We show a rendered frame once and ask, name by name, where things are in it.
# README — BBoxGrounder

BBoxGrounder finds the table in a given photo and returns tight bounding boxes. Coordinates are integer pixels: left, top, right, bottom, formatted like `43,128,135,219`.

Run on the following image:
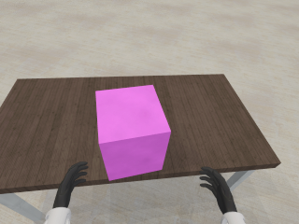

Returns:
0,74,281,221

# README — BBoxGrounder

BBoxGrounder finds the robot right hand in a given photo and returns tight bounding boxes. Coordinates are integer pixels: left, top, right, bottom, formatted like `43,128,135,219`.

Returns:
199,166,237,214

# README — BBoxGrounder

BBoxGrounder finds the robot left hand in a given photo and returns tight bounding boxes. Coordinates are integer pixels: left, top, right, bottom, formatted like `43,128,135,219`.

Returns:
52,161,89,208

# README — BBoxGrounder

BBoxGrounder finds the carton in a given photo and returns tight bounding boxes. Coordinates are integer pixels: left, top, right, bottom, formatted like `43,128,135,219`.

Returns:
95,85,171,181

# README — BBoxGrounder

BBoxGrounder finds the robot right forearm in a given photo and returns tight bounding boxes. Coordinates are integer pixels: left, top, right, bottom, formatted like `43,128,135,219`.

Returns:
221,211,246,224

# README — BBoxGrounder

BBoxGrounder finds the robot left forearm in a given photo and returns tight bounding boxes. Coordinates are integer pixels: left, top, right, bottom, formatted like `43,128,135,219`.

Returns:
43,207,72,224

